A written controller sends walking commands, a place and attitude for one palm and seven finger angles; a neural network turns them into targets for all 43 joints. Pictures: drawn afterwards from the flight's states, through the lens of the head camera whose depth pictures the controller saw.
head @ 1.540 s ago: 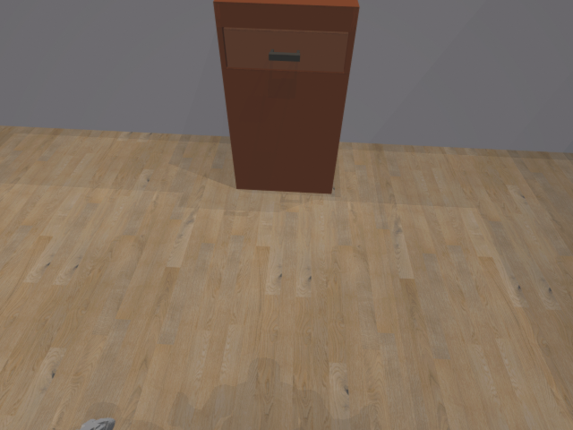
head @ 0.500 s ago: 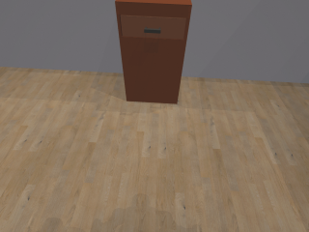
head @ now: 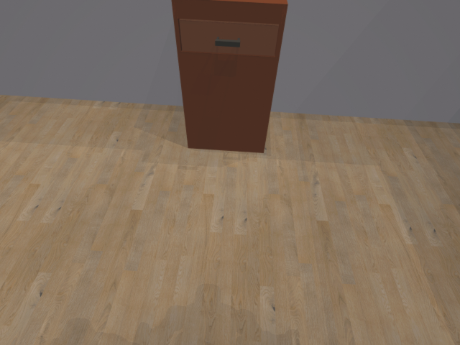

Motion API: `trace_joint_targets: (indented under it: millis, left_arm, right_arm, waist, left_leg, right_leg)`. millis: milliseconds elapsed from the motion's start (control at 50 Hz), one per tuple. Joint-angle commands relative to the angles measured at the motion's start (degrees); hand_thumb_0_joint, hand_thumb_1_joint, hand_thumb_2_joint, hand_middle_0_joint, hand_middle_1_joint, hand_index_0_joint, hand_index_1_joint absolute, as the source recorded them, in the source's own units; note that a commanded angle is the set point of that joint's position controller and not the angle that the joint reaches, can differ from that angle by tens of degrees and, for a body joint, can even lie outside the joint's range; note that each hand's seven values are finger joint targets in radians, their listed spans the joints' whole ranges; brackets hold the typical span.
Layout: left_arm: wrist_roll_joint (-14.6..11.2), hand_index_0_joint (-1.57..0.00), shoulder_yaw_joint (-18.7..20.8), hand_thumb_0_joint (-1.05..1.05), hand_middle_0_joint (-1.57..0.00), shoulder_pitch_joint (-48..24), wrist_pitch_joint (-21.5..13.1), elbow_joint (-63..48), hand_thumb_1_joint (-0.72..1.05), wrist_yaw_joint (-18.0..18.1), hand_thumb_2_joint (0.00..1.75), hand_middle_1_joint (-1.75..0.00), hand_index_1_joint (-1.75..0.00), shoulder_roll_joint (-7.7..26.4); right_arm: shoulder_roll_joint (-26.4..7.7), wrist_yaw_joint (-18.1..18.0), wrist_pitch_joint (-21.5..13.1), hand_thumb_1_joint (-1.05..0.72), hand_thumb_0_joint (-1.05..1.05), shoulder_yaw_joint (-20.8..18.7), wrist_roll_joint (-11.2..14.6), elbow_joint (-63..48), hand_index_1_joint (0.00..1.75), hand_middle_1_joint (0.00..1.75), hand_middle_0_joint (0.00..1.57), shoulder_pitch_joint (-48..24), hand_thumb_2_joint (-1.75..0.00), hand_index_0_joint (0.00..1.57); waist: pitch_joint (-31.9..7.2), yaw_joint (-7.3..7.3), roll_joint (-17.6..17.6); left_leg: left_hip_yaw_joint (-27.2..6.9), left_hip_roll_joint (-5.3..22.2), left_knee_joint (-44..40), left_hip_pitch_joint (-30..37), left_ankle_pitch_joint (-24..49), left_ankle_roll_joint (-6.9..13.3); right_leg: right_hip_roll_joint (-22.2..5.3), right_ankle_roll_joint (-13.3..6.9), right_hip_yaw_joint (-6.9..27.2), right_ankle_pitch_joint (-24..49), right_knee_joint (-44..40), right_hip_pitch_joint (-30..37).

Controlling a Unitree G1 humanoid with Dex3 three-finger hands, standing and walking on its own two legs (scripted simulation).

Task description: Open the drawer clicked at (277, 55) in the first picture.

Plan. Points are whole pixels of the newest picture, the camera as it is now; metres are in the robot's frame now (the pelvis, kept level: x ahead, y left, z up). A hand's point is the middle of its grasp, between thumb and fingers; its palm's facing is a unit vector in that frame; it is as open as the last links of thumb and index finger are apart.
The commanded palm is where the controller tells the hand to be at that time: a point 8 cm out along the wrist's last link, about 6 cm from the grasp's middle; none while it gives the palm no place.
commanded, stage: walk to a spot facing it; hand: left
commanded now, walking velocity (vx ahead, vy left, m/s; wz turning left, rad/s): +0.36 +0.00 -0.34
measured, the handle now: (228, 41) +1.36 +0.09 -0.06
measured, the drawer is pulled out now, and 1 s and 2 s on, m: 0.00 0.00 0.00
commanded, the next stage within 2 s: turn to face it in 1.32 s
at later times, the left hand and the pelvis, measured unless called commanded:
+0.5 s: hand out of the picture +0.08 +0.18 -0.21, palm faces -0.10 -0.99 -0.13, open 7.4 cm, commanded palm none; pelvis +0.11 +0.01 -0.03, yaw -8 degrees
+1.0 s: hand (195, 248) +0.38 +0.11 -0.19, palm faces -0.20 -0.96 -0.17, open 7.3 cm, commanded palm none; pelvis +0.30 -0.06 -0.01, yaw -13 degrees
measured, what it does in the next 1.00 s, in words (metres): walks ahead: right foot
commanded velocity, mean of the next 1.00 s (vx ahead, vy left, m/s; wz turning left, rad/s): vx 0.37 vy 0.00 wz -0.21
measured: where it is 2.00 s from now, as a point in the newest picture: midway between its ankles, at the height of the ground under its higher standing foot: (258, 273)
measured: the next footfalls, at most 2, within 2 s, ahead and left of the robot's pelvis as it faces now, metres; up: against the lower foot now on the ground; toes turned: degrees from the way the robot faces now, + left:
right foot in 0.74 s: +0.35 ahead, -0.15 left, +0.00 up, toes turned -19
left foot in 1.16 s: +0.51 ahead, +0.05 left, +0.00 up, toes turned -3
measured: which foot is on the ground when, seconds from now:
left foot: down 0.00-0.74, up 0.76-1.00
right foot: down 0.00-0.40, up 0.42-0.72, down 0.74-1.00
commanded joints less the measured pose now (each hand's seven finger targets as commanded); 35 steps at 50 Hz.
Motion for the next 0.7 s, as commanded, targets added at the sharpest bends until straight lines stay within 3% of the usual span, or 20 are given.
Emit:
trace_joint_targets:
  millis: [0,40,80,140,240,320,340,360,380,400,420,440,480,520,560,580,620,640,660,680]
  left_arm:
    - [0.10,-0.20,1.41,0.00,-0.20,-0.31,-0.75,-2.52,0.90,0.99,0.90,-0.30,-0.30,7.29]
    - [0.43,-0.20,0.79,0.00,-0.20,3.31,0.31,-1.47,0.90,0.92,0.90,-0.30,-0.30,3.90]
    - [0.80,-0.20,1.32,0.00,-0.20,4.34,0.85,-1.94,0.90,0.17,0.90,-0.30,-0.30,4.35]
    - [1.02,-0.20,2.12,0.00,-0.20,7.47,0.62,-2.87,0.90,-0.45,0.90,-0.30,-0.30,3.88]
    - [0.89,-0.20,3.40,0.00,-0.20,12.38,-0.75,-3.49,0.90,-0.33,0.90,-0.30,-0.30,2.46]
    - [0.73,-0.20,4.62,0.00,-0.20,17.03,-1.96,-1.76,0.90,0.53,0.90,-0.30,-0.30,2.62]
    - [0.72,-0.20,4.79,0.00,-0.20,16.71,-2.01,-1.61,0.90,0.65,0.90,-0.30,-0.30,2.41]
    - [0.58,-0.20,4.76,0.00,-0.20,14.34,-2.02,-2.22,0.90,0.63,0.90,-0.30,-0.30,1.29]
    - [0.29,-0.20,4.26,0.00,-0.20,10.18,-2.25,-4.06,0.90,0.30,0.90,-0.30,-0.30,-2.03]
    - [0.29,-0.20,3.29,0.00,-0.20,2.89,-3.35,-7.12,0.90,0.41,0.90,-0.30,-0.30,-4.78]
    - [0.66,-0.20,3.80,0.00,-0.20,-0.57,-3.06,-7.85,0.90,0.47,0.90,-0.30,-0.30,-3.47]
    - [0.72,-0.20,3.64,0.00,-0.20,-1.52,-2.83,-8.03,0.90,0.01,0.90,-0.30,-0.30,-4.26]
    - [0.80,-0.20,3.72,0.00,-0.20,-1.04,-1.64,-8.45,0.90,-1.01,0.90,-0.30,-0.30,-7.07]
    - [0.75,-0.20,3.27,0.00,-0.20,-2.58,-0.80,-9.57,0.90,-2.01,0.90,-0.30,-0.30,-8.61]
    - [0.44,-0.20,3.01,0.00,-0.20,-2.83,-0.52,-10.02,0.90,-2.45,0.90,-0.30,-0.30,-9.45]
    - [0.46,-0.20,3.02,0.00,-0.20,-1.00,-0.60,-9.40,0.90,-2.41,0.90,-0.30,-0.30,-9.31]
    - [0.75,-0.20,3.54,0.00,-0.20,5.31,-0.74,-7.13,0.90,-1.91,0.90,-0.30,-0.30,-7.95]
    - [0.95,-0.20,3.95,0.00,-0.20,10.47,-0.90,-5.56,0.90,-1.55,0.90,-0.30,-0.30,-6.82]
    - [1.34,-0.20,4.61,0.00,-0.20,17.13,-1.12,-3.37,0.90,-1.21,0.90,-0.30,-0.30,-5.48]
    - [1.63,-0.20,5.53,0.00,-0.20,23.21,-1.69,-1.65,0.90,-0.72,0.90,-0.30,-0.30,-1.84]
  right_arm:
    - [-7.79,-0.60,-1.20,-0.90,0.00,-1.09,-0.08,-2.43,0.30,0.30,0.20,-1.13,-0.90,0.20]
    - [-4.50,-0.37,-0.33,-0.90,0.00,-0.50,-0.45,-1.47,0.30,0.30,0.20,2.54,-0.90,0.20]
    - [-5.14,-0.21,0.11,-0.90,0.00,-1.10,-0.78,-1.92,0.30,0.30,0.20,3.09,-0.90,0.20]
    - [-5.16,-0.14,-0.12,-0.90,0.00,-1.90,-0.79,-2.99,0.30,0.30,0.20,4.40,-0.90,0.20]
    - [-2.28,-0.39,-1.81,-0.90,0.00,-2.35,-0.41,-4.15,0.30,0.30,0.20,7.89,-0.90,0.20]
    - [1.67,-0.83,-3.40,-0.90,0.00,-2.10,-0.05,-4.42,0.30,0.30,0.20,9.76,-0.90,0.20]
    - [2.10,-0.98,-3.75,-0.90,0.00,-2.18,-0.02,-3.98,0.30,0.30,0.20,11.05,-0.90,0.20]
    - [2.01,-1.27,-4.17,-0.90,0.00,-2.30,-0.08,-2.19,0.30,0.30,0.20,15.96,-0.90,0.20]
    - [-1.37,-1.76,-4.71,-0.90,0.00,-3.37,-0.82,1.59,0.30,0.30,0.20,25.99,-0.90,0.20]
    - [-2.68,-2.44,-4.72,-0.90,0.00,-3.64,-1.09,4.96,0.30,0.30,0.20,34.30,-0.90,0.20]
    - [0.70,-2.72,-4.26,-0.90,0.00,-2.48,-1.19,5.42,0.30,0.30,0.20,34.46,-0.90,0.20]
    - [1.74,-2.68,-4.26,-0.90,0.00,-2.49,-1.30,4.28,0.30,0.30,0.20,32.29,-0.90,0.20]
    - [2.68,-2.80,-4.90,-0.90,0.00,-2.24,-1.28,2.85,0.30,0.30,0.20,27.04,-0.90,0.20]
    - [4.08,-2.87,-5.27,-0.90,0.00,-1.78,-1.15,2.29,0.30,0.30,0.20,24.94,-0.90,0.20]
    - [3.69,-2.87,-5.39,-0.90,0.00,-1.82,-0.90,2.05,0.30,0.30,0.20,22.49,-0.90,0.20]
    - [2.92,-2.88,-5.32,-0.90,0.00,-2.03,-0.57,2.39,0.30,0.30,0.20,22.60,-0.90,0.20]
    - [0.96,-2.88,-4.98,-0.90,0.00,-2.75,-0.27,2.78,0.30,0.30,0.20,22.22,-0.90,0.20]
    - [0.10,-2.78,-4.85,-0.90,0.00,-3.14,-0.18,2.75,0.30,0.30,0.20,21.32,-0.90,0.20]
    - [-0.20,-2.59,-4.72,-0.90,0.00,-3.43,0.01,2.23,0.30,0.30,0.20,19.76,-0.90,0.20]
    - [1.52,-2.06,-4.71,-0.90,0.00,-3.31,0.34,1.95,0.30,0.30,0.20,19.41,-0.90,0.20]
  waist:
    - [-4.57,0.02,0.91]
    - [-4.07,0.09,0.76]
    - [2.94,0.28,1.22]
    - [6.42,0.78,0.04]
    - [5.16,0.63,-2.45]
    - [2.72,0.13,-6.91]
    - [2.38,-0.70,-5.28]
    - [1.26,-3.71,-0.47]
    - [-1.18,-7.55,12.17]
    - [3.11,-9.77,21.01]
    - [8.35,-8.84,10.38]
    - [9.82,-7.67,3.13]
    - [12.17,-3.93,6.96]
    - [13.97,-2.14,9.45]
    - [13.38,-0.29,9.40]
    - [11.01,0.54,9.25]
    - [6.18,3.34,8.73]
    - [1.90,5.61,8.45]
    - [-1.31,8.55,8.52]
    - [-3.63,11.21,5.09]
  left_leg:
    - [-4.62,6.57,-3.25,1.35,5.95,1.32]
    - [-3.52,6.22,-2.14,1.25,-4.93,1.01]
    - [-3.90,6.15,-3.32,-4.36,-18.85,1.61]
    - [-3.94,6.43,-0.58,-7.72,-23.38,2.63]
    - [-0.57,5.57,8.84,-9.42,-16.81,2.88]
    - [6.04,2.73,17.11,-11.74,-10.92,1.08]
    - [6.07,2.76,14.81,-8.30,-9.54,1.27]
    - [3.98,4.08,8.67,2.18,-4.08,2.49]
    - [-8.78,13.25,2.83,17.91,11.53,6.32]
    - [-18.70,22.86,-1.45,25.17,34.80,8.86]
    - [-17.08,25.04,-0.39,22.00,39.28,10.87]
    - [-14.66,25.05,-0.71,19.86,35.49,11.69]
    - [-6.95,21.40,-5.95,13.04,23.62,9.41]
    - [0.60,16.84,-10.36,7.00,18.68,7.60]
    - [6.32,14.48,-11.67,2.67,22.49,6.61]
    - [8.05,13.97,-9.95,3.25,30.48,6.91]
    - [11.04,14.22,-1.13,5.67,46.45,6.55]
    - [11.54,13.97,5.52,6.23,49.28,5.80]
    - [12.78,12.87,14.70,3.39,46.74,4.74]
    - [12.34,10.92,28.29,-4.46,33.77,3.30]
  right_leg:
    - [-6.52,-1.27,5.25,4.25,-3.55,0.20]
    - [-5.41,-1.24,5.51,-7.59,-2.27,-2.08]
    - [-4.20,-2.02,6.86,-18.26,-2.37,-7.01]
    - [-3.21,-3.71,9.22,-21.80,-0.90,-9.77]
    - [-4.43,-6.77,14.01,-16.70,2.08,-8.04]
    - [-10.20,-10.78,20.81,1.23,2.92,-1.98]
    - [-9.55,-10.80,19.31,7.13,5.94,-3.42]
    - [-6.14,-9.03,13.75,13.59,14.42,-10.12]
    - [1.35,-5.27,3.18,13.63,33.77,-23.57]
    - [3.27,-3.01,-2.57,-17.43,45.18,-39.27]
    - [-0.62,-3.58,0.36,-18.41,49.15,-42.46]
    - [-2.95,-3.71,0.37,-16.99,50.02,-43.71]
    - [-4.72,-3.12,-1.15,-13.29,48.20,-42.01]
    - [-4.64,-2.95,-4.94,-8.10,39.32,-36.77]
    - [-3.48,-3.39,-8.44,-1.58,26.05,-26.42]
    - [-1.02,-3.95,-10.70,0.42,22.96,-20.29]
    - [2.04,-5.87,-12.31,1.54,20.40,-10.92]
    - [2.87,-6.54,-12.31,2.49,18.57,-4.78]
    - [3.48,-7.03,-12.49,4.41,16.01,3.81]
    - [-0.19,-8.23,-7.76,5.90,11.88,13.83]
